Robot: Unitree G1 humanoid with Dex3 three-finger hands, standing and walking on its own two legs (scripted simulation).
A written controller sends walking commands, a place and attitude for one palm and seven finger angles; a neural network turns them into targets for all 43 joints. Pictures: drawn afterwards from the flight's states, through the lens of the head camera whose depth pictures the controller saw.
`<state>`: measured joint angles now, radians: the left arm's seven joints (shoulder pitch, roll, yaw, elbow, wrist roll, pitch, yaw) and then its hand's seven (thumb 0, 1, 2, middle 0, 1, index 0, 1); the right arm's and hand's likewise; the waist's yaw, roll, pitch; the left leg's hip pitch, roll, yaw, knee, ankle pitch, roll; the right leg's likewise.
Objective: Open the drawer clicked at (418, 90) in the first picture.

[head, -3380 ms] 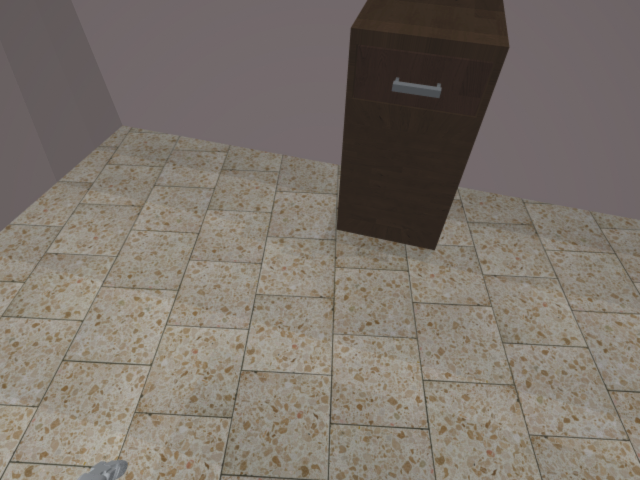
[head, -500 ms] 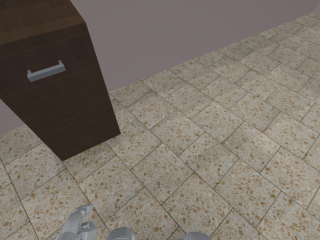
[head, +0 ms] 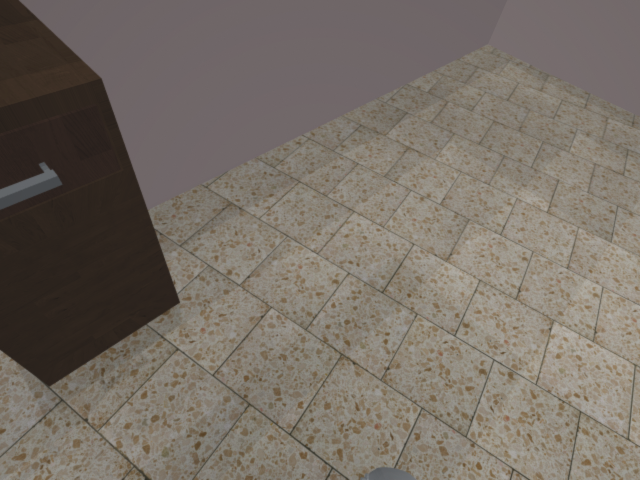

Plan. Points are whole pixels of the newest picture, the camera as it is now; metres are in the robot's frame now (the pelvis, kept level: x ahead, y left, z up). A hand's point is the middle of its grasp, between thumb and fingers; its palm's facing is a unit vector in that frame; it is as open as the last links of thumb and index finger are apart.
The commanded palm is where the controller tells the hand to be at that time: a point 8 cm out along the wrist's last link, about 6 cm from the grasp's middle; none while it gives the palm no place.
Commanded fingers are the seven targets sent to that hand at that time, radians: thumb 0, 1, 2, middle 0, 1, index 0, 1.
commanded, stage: walk to a spot facing it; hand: left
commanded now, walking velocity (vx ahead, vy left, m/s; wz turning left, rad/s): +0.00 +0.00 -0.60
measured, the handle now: (12, 187) +0.54 +0.59 -0.07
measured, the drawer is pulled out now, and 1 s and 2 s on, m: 0.00 0.00 0.00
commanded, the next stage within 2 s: turn to face it in 1.00 s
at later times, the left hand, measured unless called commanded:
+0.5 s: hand out of the picture +0.14 +0.11 -0.16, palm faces -0.26 -0.94 -0.23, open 7.4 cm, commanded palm none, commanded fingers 0.00 0.90 0.90 -0.20 -0.30 -0.20 -0.30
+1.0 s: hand (275, 397) +0.26 +0.08 -0.18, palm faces -0.54 -0.83 -0.16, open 7.4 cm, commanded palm none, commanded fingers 0.00 0.90 0.90 -0.20 -0.30 -0.20 -0.30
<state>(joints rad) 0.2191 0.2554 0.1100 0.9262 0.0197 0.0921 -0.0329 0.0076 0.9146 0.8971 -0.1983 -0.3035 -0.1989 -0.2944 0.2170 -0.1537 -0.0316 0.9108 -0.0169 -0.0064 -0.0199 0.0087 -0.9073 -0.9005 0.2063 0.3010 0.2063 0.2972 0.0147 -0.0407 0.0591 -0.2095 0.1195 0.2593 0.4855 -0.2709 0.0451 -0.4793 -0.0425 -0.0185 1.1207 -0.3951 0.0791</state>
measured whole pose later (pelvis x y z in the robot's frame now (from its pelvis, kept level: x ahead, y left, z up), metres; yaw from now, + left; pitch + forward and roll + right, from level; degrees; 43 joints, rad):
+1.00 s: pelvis +0.09 -0.05 +0.00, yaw -35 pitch +0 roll -2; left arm 0.18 0.24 0.10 0.95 0.02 0.06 -0.05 0.01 0.92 0.90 -0.20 -0.30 -0.20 -0.29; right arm 0.36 -0.15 -0.02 1.00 -0.02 -0.03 -0.02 0.01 -0.91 -0.90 0.20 0.30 0.20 0.30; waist 0.00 -0.03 0.08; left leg -0.04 0.12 0.27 0.41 -0.36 -0.02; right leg -0.58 -0.06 -0.07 0.98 -0.27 0.05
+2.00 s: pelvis +0.13 -0.14 -0.01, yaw -16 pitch +1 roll -1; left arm 0.17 0.23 0.08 0.91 0.00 0.05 0.01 0.01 0.91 0.90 -0.20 -0.30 -0.20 -0.29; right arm 0.20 -0.24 -0.08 0.93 -0.02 0.06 0.02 0.01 -0.91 -0.90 0.21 0.30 0.21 0.30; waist -0.03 0.03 0.05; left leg -0.37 -0.04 -0.08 0.51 -0.16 0.01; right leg -0.31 -0.03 -0.01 0.68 -0.40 0.07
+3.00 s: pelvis +0.11 -0.17 -0.01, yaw +22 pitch -1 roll +2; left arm 0.19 0.18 0.03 0.86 0.02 0.02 0.02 0.00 0.91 0.90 -0.20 -0.30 -0.21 -0.30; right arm 0.18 -0.27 -0.10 0.93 -0.02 0.09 0.04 0.01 -0.91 -0.90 0.20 0.30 0.20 0.30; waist -0.02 0.04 0.07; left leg -0.49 0.00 0.00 1.14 -0.42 -0.06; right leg -0.23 -0.11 -0.16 0.55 -0.30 -0.01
